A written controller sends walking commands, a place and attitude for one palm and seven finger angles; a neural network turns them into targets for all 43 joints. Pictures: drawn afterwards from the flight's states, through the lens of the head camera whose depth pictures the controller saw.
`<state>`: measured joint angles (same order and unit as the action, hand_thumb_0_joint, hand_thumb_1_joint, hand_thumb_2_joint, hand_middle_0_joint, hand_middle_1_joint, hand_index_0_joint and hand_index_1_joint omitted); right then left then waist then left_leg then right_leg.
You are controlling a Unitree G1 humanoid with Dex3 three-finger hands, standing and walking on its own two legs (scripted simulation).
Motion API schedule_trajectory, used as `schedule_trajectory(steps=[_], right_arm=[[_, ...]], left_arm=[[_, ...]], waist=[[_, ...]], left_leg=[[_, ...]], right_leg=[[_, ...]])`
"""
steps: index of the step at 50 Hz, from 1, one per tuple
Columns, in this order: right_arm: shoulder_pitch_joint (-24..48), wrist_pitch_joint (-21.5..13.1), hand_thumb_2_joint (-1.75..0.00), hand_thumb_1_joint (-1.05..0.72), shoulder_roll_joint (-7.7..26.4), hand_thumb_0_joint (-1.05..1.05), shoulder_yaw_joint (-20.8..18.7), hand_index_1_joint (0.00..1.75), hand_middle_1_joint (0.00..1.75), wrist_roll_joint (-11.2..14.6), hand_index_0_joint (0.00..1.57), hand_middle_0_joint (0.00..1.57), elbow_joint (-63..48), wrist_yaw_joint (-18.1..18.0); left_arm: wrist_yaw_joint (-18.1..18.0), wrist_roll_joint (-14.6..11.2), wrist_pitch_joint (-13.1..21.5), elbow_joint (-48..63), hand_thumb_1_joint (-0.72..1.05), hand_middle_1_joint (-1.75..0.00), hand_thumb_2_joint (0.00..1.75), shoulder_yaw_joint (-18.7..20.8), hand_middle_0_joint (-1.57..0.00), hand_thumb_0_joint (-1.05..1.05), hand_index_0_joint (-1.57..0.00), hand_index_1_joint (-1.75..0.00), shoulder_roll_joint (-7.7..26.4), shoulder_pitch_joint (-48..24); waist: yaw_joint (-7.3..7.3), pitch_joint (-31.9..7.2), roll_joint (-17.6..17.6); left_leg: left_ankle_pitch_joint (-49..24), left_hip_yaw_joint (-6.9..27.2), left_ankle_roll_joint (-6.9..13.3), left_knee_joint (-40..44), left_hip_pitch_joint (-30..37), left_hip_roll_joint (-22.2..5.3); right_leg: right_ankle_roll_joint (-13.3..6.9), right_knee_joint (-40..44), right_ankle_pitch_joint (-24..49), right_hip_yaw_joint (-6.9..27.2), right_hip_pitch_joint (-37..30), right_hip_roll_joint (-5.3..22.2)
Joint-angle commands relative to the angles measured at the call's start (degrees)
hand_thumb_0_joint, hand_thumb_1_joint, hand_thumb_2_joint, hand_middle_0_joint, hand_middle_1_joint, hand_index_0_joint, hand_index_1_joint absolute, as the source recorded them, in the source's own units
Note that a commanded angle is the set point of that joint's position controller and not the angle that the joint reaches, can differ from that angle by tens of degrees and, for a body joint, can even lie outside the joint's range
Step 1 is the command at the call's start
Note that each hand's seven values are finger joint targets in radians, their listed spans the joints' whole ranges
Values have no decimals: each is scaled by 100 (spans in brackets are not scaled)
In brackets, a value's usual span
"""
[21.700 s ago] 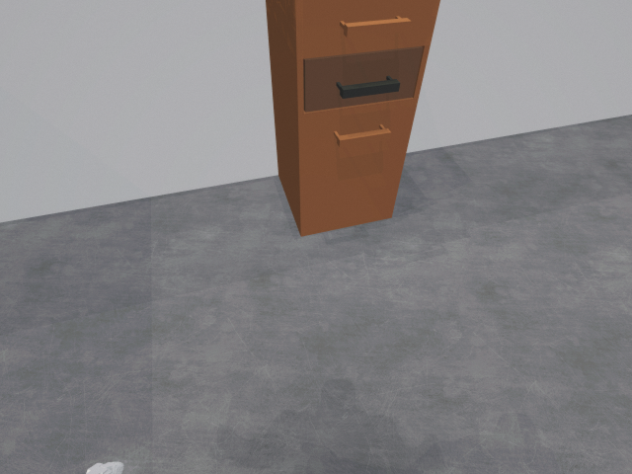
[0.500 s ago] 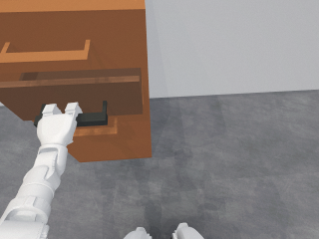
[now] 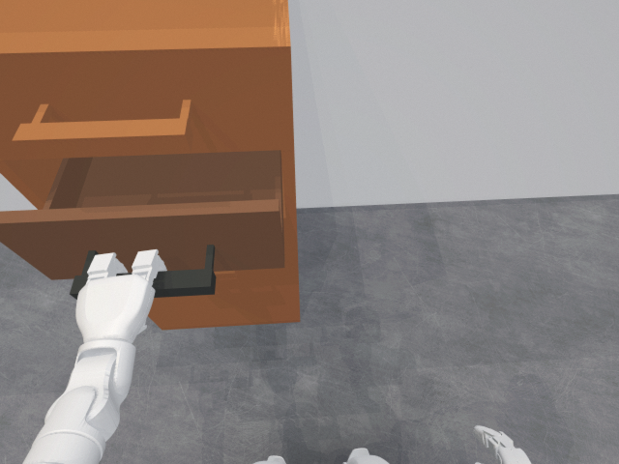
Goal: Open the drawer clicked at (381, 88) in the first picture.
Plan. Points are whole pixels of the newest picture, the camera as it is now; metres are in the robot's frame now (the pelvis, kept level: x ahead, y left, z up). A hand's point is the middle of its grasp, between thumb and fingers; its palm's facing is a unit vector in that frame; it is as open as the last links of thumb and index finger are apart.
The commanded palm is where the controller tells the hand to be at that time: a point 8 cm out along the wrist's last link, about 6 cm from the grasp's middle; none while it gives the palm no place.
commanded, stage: pull the drawer open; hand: left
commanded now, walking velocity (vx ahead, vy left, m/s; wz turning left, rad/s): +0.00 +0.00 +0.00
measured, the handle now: (148, 269) +0.38 +0.26 -0.03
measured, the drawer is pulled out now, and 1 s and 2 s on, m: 0.11 0.23 0.30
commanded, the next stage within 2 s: open the thumb to release the handle in 1.84 s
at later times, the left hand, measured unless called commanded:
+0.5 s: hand (127, 362) +0.25 +0.26 -0.05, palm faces -0.04 -0.06 -1.00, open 6.4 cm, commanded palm +0.21 +0.26 +0.01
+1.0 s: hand (118, 411) +0.19 +0.25 -0.05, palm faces -0.04 -0.06 -1.00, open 6.4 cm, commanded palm +0.15 +0.26 +0.01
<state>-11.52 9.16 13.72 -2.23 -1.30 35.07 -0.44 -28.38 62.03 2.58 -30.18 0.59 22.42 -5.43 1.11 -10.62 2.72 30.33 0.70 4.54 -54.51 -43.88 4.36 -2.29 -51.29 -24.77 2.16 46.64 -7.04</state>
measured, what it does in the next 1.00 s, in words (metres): stands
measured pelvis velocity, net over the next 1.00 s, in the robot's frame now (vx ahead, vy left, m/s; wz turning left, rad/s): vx -0.02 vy -0.02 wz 0.00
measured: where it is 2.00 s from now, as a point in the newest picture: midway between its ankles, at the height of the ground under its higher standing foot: outside the picture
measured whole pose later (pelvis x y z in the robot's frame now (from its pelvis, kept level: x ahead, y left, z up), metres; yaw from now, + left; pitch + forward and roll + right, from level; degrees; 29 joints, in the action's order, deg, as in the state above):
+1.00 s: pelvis -0.02 -0.02 -0.01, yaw +0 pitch +17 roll +0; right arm -7.1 6.4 13.4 -1.6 -1.5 33.8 -0.5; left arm -32.1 61.8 5.2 -14.7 2.3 21.1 17.1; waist -0.5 -10.6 1.6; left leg 31.0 -0.6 3.8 -58.1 -44.0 4.4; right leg -3.5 -57.1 -25.6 2.5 48.1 -7.1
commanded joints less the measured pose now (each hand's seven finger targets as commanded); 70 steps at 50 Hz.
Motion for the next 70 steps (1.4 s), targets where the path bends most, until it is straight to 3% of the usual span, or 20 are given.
schedule_trajectory(steps=[1, 5, 10, 14, 16, 18, 21, 24, 28, 34, 36, 42, 46, 47, 56, 60, 61, 62, 66, 70], right_arm=[[-39, -246, -90, -90, 814, 0, -279, 30, 30, -48, 20, 20, -568, -72], [40, -289, -90, -90, 815, 0, -284, 30, 30, -55, 20, 20, -566, -72], [156, -318, -90, -90, 807, 0, -267, 30, 30, -52, 20, 20, -628, -70], [214, -354, -90, -90, 772, 0, -249, 30, 30, -25, 20, 20, -657, -75], [288, -361, -90, -90, 765, 0, -230, 30, 30, -31, 20, 20, -664, -93], [313, -384, -90, -90, 763, 0, -235, 30, 30, -28, 20, 20, -689, -89], [385, -401, -90, -90, 742, 0, -223, 30, 30, -29, 20, 20, -740, -91], [443, -436, -90, -90, 734, 0, -221, 30, 30, -20, 20, 20, -745, -88], [538, -458, -90, -90, 735, 0, -211, 30, 30, -23, 20, 20, -774, -99], [622, -502, -90, -90, 714, 0, -207, 30, 30, -21, 20, 20, -824, -87], [701, -491, -90, -90, 702, 0, -188, 30, 30, -28, 20, 20, -852, -93], [783, -522, -90, -90, 675, 0, -186, 30, 30, -34, 20, 20, -865, -84], [880, -528, -90, -90, 651, 0, -171, 30, 30, -35, 20, 20, -913, -65], [841, -542, -90, -90, 651, 0, -191, 30, 30, -37, 20, 20, -926, -49], [965, -568, -90, -90, 633, 0, -146, 30, 30, -64, 20, 20, -1051, -11], [1011, -584, -90, -90, 646, 0, -126, 30, 30, -97, 20, 20, -1103, 9], [1031, -581, -90, -90, 620, 0, -124, 30, 30, -95, 20, 20, -1111, 10], [1004, -585, -90, -90, 612, 0, -135, 30, 30, -100, 20, 20, -1090, 9], [1072, -587, -90, -90, 597, 0, -103, 30, 30, -125, 20, 20, -1129, 16], [1074, -585, -90, -90, 592, 0, -99, 30, 30, -145, 20, 20, -1181, 37]], left_arm=[[-382, -70, 67, 1319, 90, -135, 90, 625, -40, 0, -40, -135, 1053, -201], [-432, -71, 22, 1426, 90, -135, 90, 535, -40, 0, -40, -135, 923, -151], [-488, -66, -7, 1647, 90, -135, 90, 691, -40, 0, -40, -135, 1048, 221], [-478, -116, -36, 1587, 90, -135, 90, 642, -40, 0, -40, -135, 914, 554], [-490, -67, 1, 1690, 90, -135, 90, 708, -40, 0, -40, -135, 1030, 502], [-509, -50, 2, 1760, 90, -135, 90, 601, -40, 0, -40, -135, 911, 561], [-534, -55, 15, 1844, 90, -135, 90, 702, -40, 0, -40, -135, 950, 867], [-543, -103, 20, 1834, 90, -135, 90, 695, -40, 0, -40, -135, 882, 1093], [-582, -81, 74, 1959, 90, -135, 90, 874, -40, 0, -40, -135, 1032, 1210], [-633, -139, 82, 2103, 90, -135, 90, 924, -40, 0, -40, -135, 979, 1731], [-660, -110, 114, 2271, 90, -135, 90, 999, -40, 0, -40, -135, 1050, 1807], [-708, -179, 155, 2280, 90, -135, 90, 1065, -40, 0, -40, -135, 987, 2306], [-780, -116, 181, 2559, 90, -135, 90, 1086, -40, 0, -40, -135, 1003, 2617], [-784, -131, 160, 2608, 90, -135, 90, 944, -40, 0, -40, -135, 848, 2636], [-802, -166, 192, 3072, 90, -135, 90, 1015, -40, 0, -40, -135, 869, 3413], [-772, -188, 254, 3296, 90, -135, 90, 954, -40, 0, -40, -135, 816, 3557], [-773, -179, 270, 3255, 90, -135, 90, 1008, -40, 0, -40, -135, 839, 3751], [-760, -197, 292, 3224, 90, -135, 90, 947, -40, 0, -40, -135, 752, 3766], [-775, -180, 424, 3363, 90, -135, 90, 1120, -40, 0, -40, -135, 878, 4075], [-773, -161, 511, 3537, 90, -135, 90, 1138, -40, 0, -40, -135, 877, 4166]], waist=[[-261, -2066, 112], [-206, -1922, 95], [-344, -2023, 282], [-317, -1784, -10], [-341, -1852, 111], [-314, -1751, 212], [-382, -1791, 145], [-352, -1660, -8], [-437, -1575, 70], [-472, -1447, 0], [-508, -1664, 59], [-519, -1341, -154], [-579, -1521, 98], [-529, -1369, 129], [-615, -1480, 36], [-582, -1324, 131], [-628, -1350, 11], [-577, -1285, -45], [-677, -1333, 35], [-647, -1287, 82]], left_leg=[[-4540, 439, -506, 389, 1524, -474], [-4249, 423, -488, 370, 1390, -448], [-4229, 426, -531, 392, 1454, -423], [-3762, 328, -463, 389, 1186, -358], [-3659, 337, -466, 405, 1183, -339], [-3607, 360, -485, 419, 1251, -355], [-3546, 346, -475, 430, 1212, -335], [-3218, 292, -433, 400, 1049, -287], [-2923, 272, -422, 426, 897, -245], [-2685, 245, -403, 403, 782, -200], [-2766, 237, -388, 382, 817, -192], [-2365, 214, -346, 344, 553, -145], [-2563, 229, -378, 303, 711, -144], [-2574, 258, -401, 307, 740, -164], [-2803, 269, -397, 227, 785, -176], [-2807, 286, -388, 199, 792, -198], [-2723, 255, -371, 170, 761, -179], [-2684, 264, -376, 150, 727, -182], [-2656, 233, -369, 115, 647, -149], [-2594, 266, -362, 44, 612, -154]], right_leg=[[-109, 98, 2980, 18, -1250, 314], [-113, 104, 2838, -14, -1196, 322], [-147, 64, 2723, 1, -1222, 317], [-134, 130, 2727, 64, -1315, 315], [-150, 94, 2656, 109, -1305, 323], [-156, 109, 2475, 64, -1160, 316], [-166, 93, 2466, 88, -1241, 319], [-166, 139, 2435, 145, -1273, 313], [-193, 107, 2288, 203, -1258, 317], [-207, 113, 2192, 229, -1280, 315], [-209, 51, 2324, 278, -1354, 331], [-213, 76, 2222, 347, -1336, 331], [-232, -10, 2208, 352, -1241, 324], [-236, -5, 2129, 290, -1127, 321], [-222, -102, 2248, 290, -1155, 336], [-239, -103, 2186, 248, -1026, 337], [-219, -111, 2187, 290, -1067, 339], [-220, -110, 2204, 276, -1032, 338], [-237, -177, 2233, 325, -1060, 347], [-250, -223, 2098, 266, -910, 339]])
